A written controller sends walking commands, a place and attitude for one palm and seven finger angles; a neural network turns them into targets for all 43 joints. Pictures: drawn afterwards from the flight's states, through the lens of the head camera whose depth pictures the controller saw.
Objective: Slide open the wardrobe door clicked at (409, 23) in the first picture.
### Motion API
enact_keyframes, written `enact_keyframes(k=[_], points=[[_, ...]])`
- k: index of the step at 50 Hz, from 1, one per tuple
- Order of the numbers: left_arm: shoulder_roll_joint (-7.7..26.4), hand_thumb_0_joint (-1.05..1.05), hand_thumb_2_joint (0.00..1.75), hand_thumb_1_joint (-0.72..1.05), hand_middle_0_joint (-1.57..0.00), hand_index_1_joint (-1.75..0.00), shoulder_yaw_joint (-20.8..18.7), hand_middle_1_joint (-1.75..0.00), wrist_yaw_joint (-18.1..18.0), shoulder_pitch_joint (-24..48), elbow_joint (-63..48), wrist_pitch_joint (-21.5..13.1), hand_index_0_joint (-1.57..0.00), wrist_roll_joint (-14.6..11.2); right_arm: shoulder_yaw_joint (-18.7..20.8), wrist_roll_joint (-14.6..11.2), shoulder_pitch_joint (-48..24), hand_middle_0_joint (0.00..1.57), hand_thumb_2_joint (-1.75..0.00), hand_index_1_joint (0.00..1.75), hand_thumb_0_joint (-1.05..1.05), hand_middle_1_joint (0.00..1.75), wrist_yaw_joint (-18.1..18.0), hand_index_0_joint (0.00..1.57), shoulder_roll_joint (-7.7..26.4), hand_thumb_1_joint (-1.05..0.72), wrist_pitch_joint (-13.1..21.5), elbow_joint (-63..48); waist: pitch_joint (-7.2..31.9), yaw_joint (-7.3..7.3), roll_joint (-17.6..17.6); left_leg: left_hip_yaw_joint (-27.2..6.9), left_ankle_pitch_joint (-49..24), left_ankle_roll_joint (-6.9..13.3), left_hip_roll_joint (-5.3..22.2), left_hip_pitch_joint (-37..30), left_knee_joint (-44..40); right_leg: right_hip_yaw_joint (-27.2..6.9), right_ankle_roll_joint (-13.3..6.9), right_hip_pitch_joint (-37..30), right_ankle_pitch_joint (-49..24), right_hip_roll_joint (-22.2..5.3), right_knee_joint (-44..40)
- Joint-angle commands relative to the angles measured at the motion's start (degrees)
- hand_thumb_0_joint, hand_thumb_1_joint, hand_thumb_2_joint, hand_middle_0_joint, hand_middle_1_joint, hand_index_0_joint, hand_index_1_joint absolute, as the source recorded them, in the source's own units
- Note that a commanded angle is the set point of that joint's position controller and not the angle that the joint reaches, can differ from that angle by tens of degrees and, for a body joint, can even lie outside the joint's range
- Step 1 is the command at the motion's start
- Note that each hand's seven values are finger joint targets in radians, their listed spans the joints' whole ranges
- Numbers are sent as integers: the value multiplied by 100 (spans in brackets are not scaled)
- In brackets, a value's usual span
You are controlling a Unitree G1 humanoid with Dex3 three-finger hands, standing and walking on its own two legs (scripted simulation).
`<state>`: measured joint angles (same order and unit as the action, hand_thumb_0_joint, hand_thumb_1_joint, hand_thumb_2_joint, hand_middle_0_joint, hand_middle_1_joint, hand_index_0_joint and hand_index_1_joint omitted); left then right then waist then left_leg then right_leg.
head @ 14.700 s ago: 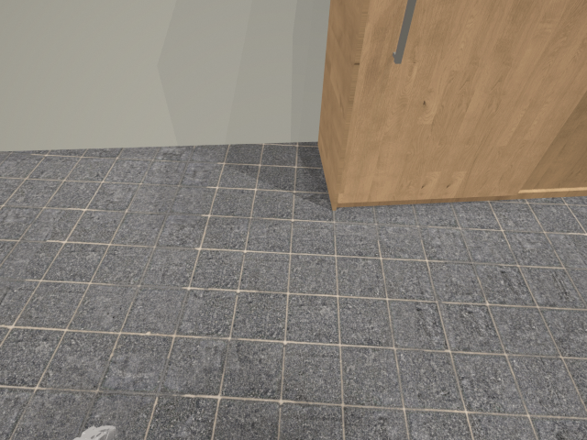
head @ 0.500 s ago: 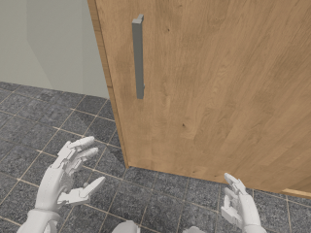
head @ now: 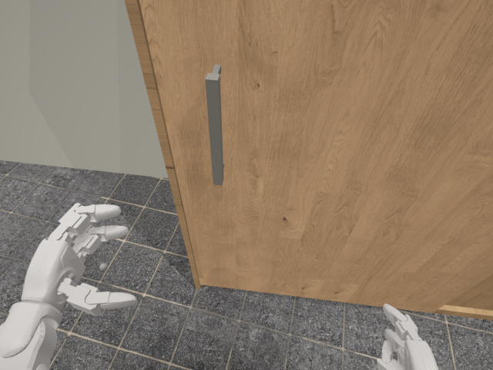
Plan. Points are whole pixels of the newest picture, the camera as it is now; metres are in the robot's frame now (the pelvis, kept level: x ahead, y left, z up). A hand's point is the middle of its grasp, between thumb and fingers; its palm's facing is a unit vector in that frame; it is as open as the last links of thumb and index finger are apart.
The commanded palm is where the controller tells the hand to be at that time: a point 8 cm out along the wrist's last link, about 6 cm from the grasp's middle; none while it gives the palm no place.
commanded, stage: raise the hand with hooked fingers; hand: left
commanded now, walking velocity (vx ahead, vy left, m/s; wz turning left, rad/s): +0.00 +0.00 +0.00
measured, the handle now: (217, 131) +0.50 +0.10 +0.12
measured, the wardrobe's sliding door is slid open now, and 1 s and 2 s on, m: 0.00 0.00 0.00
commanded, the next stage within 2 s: move the hooked fingers beside the handle in 0.96 s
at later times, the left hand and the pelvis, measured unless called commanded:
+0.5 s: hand (61, 211) +0.28 +0.27 +0.15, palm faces +0.03 -1.00 -0.07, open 14.0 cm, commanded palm +0.24 +0.31 +0.15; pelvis +0.01 -0.01 +0.02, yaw +0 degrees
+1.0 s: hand (81, 214) +0.28 +0.25 +0.14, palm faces +0.02 -1.00 -0.05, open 14.0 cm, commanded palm +0.24 +0.29 +0.15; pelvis +0.00 -0.02 +0.02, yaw +0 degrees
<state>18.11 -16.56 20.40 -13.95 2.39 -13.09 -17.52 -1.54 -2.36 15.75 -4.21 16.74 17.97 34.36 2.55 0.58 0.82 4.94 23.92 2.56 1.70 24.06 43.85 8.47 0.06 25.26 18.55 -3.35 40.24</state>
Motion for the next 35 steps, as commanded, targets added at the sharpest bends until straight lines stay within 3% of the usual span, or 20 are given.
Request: enact_keyframes(k=[1,3,4,6,9,13,16,19,22,23,25,29,32,35], points=[[1151,0,32,-45,-30,-117,-678,-117,148,1203,-986,-135,-30,-207,196,-34,-407,20,-90,30,0,30,-52,20,673,-90,323,-798,753,57,448,-714,-1859,-262,-45,-475,-1087,-314,-159,-743,-1236,300,-539],[1227,0,30,-50,-30,-120,-712,-120,242,1394,-883,19,-30,-183,169,-40,-442,20,-90,30,0,30,-75,20,673,-90,304,-806,767,85,524,-746,-1984,-275,-32,-589,-1174,-298,-158,-807,-1291,304,-593],[1278,0,30,-50,-30,-120,-760,-120,277,1518,-818,95,-30,-199,159,-41,-454,20,-90,30,0,30,-88,20,676,-90,294,-813,756,82,382,-760,-1927,-260,-31,-617,-1202,-294,-150,-812,-1279,304,-639],[1428,0,30,-50,-30,-120,-859,-120,367,1793,-899,180,-30,-221,123,-42,-482,20,-90,30,0,30,-96,20,658,-90,276,-808,857,109,582,-767,-2256,-282,-29,-838,-1256,-307,-179,-992,-1496,314,-700],[1556,0,30,-50,-30,-120,-1017,-120,456,1992,-600,338,-30,-248,97,-36,-495,20,-90,30,0,30,-133,20,661,-90,239,-780,850,106,271,-773,-2229,-260,-26,-893,-1327,-292,-147,-1035,-1553,324,-801],[1734,0,30,-50,-30,-120,-1129,-120,653,2443,-344,469,-30,-306,52,-57,-563,20,-90,30,0,30,-157,20,652,-90,159,-750,733,91,379,-736,-2068,-232,-54,-974,-1449,-327,-167,-1107,-1499,323,-971],[2013,0,30,-50,-30,-120,-1299,-120,761,2812,-294,543,-30,-314,20,-45,-585,20,-90,30,0,30,-166,20,652,-90,119,-759,868,118,470,-725,-2206,-218,-73,-1105,-1499,-365,-187,-1268,-1646,318,-1048],[2128,0,30,-50,-30,-120,-1416,-120,851,2921,56,610,-30,-334,21,-60,-569,20,-90,30,0,30,-184,20,662,-90,80,-741,852,117,290,-747,-2169,-201,-73,-1111,-1552,-350,-173,-1275,-1617,313,-1106],[2397,0,30,-50,-30,-120,-1543,-120,941,3301,82,653,-30,-348,11,-75,-607,20,-90,30,0,30,-186,20,678,-90,41,-747,930,139,561,-688,-2107,-175,-105,-1178,-1595,-422,-189,-1387,-1623,280,-1191],[2409,0,30,-50,-30,-120,-1547,-120,954,3338,212,682,-30,-349,11,-86,-586,20,-90,30,0,30,-197,20,671,-90,32,-743,856,113,416,-706,-1981,-165,-101,-1167,-1628,-409,-181,-1340,-1494,284,-1231],[2114,0,30,-50,-30,-120,-1325,-120,1052,3066,572,759,-30,-378,14,-93,-566,20,-90,30,0,30,-173,20,696,-90,14,-746,593,112,127,-696,-1888,-145,-83,-1032,-1637,-421,-186,-1275,-1414,287,-1260],[2266,0,30,-50,-30,-120,-1455,-120,1046,2983,300,765,-30,-357,73,-93,-607,20,-90,30,0,30,-126,20,723,-90,46,-841,936,186,427,-671,-2069,-137,-114,-1130,-1586,-441,-179,-1352,-1569,240,-1172],[2403,0,30,-50,-30,-120,-1631,-120,942,2967,59,680,-30,-362,87,-79,-572,20,-90,30,0,30,-107,20,704,-90,62,-855,1084,208,348,-634,-2188,-130,-106,-1193,-1584,-447,-171,-1451,-1681,256,-1159],[2453,0,30,-50,-30,-120,-1722,-120,823,2982,84,610,-30,-376,87,-71,-586,20,-90,30,0,30,-127,20,714,-90,70,-802,804,210,279,-613,-1952,-129,-96,-1052,-1623,-480,-173,-1415,-1470,250,-1234]])
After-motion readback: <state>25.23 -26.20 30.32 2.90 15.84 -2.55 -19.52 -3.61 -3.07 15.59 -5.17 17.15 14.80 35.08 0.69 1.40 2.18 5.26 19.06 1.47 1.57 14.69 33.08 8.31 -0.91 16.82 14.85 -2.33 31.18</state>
